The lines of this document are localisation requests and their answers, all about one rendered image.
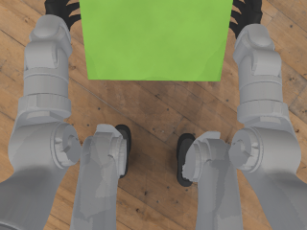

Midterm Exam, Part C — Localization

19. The robot left forearm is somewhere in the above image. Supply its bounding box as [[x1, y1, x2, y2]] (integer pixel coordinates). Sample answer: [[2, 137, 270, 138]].
[[8, 14, 73, 162]]

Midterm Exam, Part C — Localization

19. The robot left upper arm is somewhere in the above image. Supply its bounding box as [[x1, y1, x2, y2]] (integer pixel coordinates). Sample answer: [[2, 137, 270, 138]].
[[0, 121, 82, 230]]

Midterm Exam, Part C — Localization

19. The left robot shin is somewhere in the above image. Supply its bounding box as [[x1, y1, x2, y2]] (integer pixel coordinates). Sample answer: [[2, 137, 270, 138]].
[[80, 124, 124, 163]]

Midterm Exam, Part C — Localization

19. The carton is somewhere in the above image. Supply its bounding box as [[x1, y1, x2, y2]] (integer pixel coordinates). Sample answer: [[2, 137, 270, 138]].
[[79, 0, 233, 81]]

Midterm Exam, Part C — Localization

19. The robot right upper arm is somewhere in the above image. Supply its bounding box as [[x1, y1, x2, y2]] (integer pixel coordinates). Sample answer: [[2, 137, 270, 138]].
[[228, 126, 307, 230]]

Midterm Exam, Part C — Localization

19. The left robot thigh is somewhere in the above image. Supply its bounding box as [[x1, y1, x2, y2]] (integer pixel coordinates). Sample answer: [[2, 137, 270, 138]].
[[69, 131, 127, 230]]

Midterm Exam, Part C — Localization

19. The robot right hand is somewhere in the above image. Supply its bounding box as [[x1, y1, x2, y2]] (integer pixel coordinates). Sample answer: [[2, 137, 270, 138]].
[[228, 0, 263, 39]]

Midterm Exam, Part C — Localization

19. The robot left hand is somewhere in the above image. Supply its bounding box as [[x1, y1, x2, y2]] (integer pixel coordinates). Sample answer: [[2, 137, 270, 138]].
[[44, 0, 82, 32]]

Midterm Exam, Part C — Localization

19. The robot right forearm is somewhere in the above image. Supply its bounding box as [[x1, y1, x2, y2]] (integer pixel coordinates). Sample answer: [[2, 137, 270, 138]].
[[232, 23, 301, 161]]

